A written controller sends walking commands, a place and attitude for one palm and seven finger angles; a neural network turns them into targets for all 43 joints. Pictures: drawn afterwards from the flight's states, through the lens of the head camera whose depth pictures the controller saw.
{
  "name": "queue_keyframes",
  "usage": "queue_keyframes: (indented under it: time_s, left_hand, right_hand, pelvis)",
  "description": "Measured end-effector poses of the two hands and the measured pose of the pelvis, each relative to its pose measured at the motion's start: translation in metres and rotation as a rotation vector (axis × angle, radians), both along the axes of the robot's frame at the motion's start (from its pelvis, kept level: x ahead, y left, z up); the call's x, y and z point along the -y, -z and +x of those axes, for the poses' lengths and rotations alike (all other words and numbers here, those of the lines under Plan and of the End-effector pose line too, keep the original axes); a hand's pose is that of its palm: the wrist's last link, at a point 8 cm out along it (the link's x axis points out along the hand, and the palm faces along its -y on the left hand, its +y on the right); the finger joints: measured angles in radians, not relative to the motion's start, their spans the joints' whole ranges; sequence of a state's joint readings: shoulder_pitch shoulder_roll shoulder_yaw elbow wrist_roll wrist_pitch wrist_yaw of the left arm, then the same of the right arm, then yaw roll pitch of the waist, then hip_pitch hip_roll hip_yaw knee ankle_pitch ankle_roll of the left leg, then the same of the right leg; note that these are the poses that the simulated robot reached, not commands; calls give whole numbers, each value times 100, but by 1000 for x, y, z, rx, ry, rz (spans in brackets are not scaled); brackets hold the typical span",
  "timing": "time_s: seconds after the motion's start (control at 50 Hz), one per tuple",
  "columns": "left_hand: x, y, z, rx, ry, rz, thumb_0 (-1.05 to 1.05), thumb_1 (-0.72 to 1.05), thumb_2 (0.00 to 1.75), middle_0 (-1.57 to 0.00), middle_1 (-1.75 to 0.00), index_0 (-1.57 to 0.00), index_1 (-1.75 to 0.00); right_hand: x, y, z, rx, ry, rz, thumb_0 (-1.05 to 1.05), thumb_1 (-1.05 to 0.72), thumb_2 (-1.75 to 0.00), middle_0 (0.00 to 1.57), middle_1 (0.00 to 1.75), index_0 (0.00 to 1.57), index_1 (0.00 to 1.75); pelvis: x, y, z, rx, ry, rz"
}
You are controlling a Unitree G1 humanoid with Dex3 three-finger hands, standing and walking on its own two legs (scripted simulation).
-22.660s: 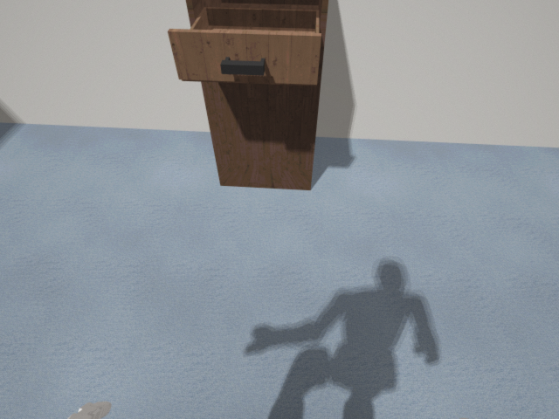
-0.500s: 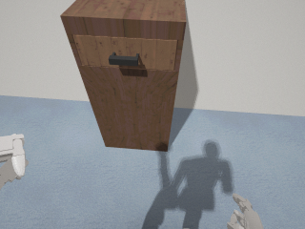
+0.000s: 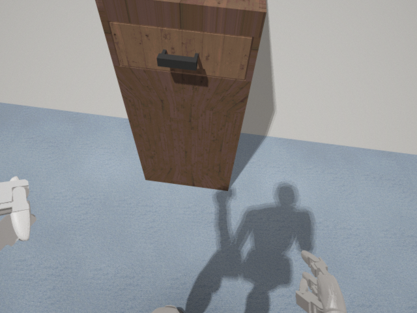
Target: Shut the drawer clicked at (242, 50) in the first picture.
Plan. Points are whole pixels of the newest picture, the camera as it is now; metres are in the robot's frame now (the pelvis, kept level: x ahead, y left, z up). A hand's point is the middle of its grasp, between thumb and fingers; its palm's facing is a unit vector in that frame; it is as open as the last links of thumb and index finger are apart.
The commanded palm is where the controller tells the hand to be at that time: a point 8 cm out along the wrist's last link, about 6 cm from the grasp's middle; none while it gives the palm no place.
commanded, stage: step back with the hand held close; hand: left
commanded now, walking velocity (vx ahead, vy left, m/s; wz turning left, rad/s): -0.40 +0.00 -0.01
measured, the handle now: (178, 58) +0.79 +0.17 +0.04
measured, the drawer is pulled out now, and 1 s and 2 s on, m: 0.00 0.00 0.00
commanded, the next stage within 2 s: stop stepping back and stand still in 0.32 s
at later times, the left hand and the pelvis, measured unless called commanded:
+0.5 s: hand out of the picture +0.07 +0.25 +0.17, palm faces +0.33 -0.83 -0.44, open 3.2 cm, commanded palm +0.02 +0.29 +0.19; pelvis -0.13 +0.02 +0.00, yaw -3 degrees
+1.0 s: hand out of the picture +0.02 +0.27 +0.17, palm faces +0.39 -0.83 -0.39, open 3.2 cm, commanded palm -0.04 +0.31 +0.19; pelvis -0.17 +0.04 +0.00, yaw -2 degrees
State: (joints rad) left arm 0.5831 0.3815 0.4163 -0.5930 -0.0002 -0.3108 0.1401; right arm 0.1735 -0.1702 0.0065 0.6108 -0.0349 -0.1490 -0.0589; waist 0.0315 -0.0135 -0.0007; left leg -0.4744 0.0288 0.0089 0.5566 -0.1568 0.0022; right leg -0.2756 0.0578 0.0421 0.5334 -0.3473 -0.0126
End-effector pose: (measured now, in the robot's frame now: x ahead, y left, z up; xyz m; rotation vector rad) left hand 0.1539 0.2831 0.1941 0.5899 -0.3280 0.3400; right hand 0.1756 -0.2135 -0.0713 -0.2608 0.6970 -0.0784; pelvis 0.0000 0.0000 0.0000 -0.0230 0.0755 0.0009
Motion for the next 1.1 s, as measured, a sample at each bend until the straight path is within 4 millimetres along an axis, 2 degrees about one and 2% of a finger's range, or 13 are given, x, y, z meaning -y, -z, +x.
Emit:
queue_keyframes:
  time_s: [0.1, 0.18, 0.26, 0.34, 0.42, 0.48, 0.58, 0.68, 0.74, 0.84, 0.92, 1.0, 1.1]
  left_hand:
    - [17, 3, -3, -55, 105, -15, 1, 88, 90, -140, -160, -141, -160]
    - [9, -2, -19, -64, 146, 16, 1, 88, 90, -140, -160, -141, -160]
    - [-9, -3, -42, -62, 128, 38, 1, 88, 90, -140, -160, -141, -160]
    - [-18, -5, -71, -59, 80, 13, 1, 88, 90, -140, -160, -141, -160]
    - [-15, 0, -103, -54, 47, -30, 1, 89, 90, -140, -160, -141, -160]
    - [-6, 3, -119, -37, 63, -53, 1, 89, 90, -140, -160, -141, -160]
    - [-11, 3, -133, 8, 71, -95, 1, 88, 90, -141, -160, -141, -160]
    - [-26, 6, -141, -10, 41, -90, 1, 88, 90, -140, -160, -141, -160]
    - [-25, 4, -149, -46, 36, -66, 1, 89, 90, -140, -160, -141, -160]
    - [-13, 0, -167, -65, 65, -45, 1, 89, 90, -140, -160, -141, -160]
    - [-16, 1, -177, -22, 53, -70, 1, 88, 90, -140, -160, -141, -160]
    - [-27, 8, -176, 22, 20, -102, 1, 88, 90, -140, -160, -141, -160]
    - [-30, 8, -170, -6, -4, -78, 1, 89, 90, -140, -160, -141, -160]
  right_hand:
    - [8, -5, -14, 5, 46, 8, 2, -90, -90, 21, 30, 20, 30]
    - [15, -14, -35, 17, 109, -23, 2, -90, -90, 21, 30, 20, 30]
    - [15, -22, -59, 24, 118, -61, 2, -91, -90, 21, 30, 20, 30]
    - [10, -26, -83, 51, 93, -58, 2, -91, -90, 21, 30, 20, 30]
    - [3, -20, -107, 57, 65, -28, 2, -90, -90, 21, 30, 20, 30]
    - [0, -9, -128, 29, 54, -18, 2, -90, -90, 21, 30, 20, 30]
    - [-6, -6, -170, -14, 97, -28, 2, -90, -90, 21, 30, 20, 30]
    - [-12, -7, -202, -1, 141, -23, 2, -90, -90, 21, 30, 20, 30]
    - [-14, -10, -216, 13, 142, 0, 2, -90, -90, 21, 30, 20, 30]
    - [-7, -5, -229, -1, 130, 5, 2, -90, -90, 21, 30, 20, 30]
    - [3, -2, -234, -30, 141, -25, 2, -90, -90, 21, 30, 20, 30]
    - [7, 3, -232, -11, 158, -61, 2, -90, -90, 21, 30, 20, 30]
    - [-4, 0, -223, 23, 152, -15, 2, -91, -90, 20, 30, 20, 30]
  pelvis:
    - [0, -4, -23, 14, 2, -10]
    - [-8, -4, -35, 23, -4, -15]
    - [-16, -5, -54, 40, 3, -5]
    - [-18, -8, -77, 42, 4, -24]
    - [-16, -4, -101, 29, 24, -15]
    - [-17, -1, -122, 40, 50, -7]
    - [-25, -2, -134, 50, 39, -2]
    - [-31, -5, -151, 73, 37, 22]
    - [-29, -9, -160, 79, 44, 25]
    - [-27, -8, -172, 86, 42, 14]
    - [-29, -5, -174, 96, 46, 18]
    - [-36, 3, -174, 112, 28, 11]
    - [-35, -1, -172, 115, 33, 28]
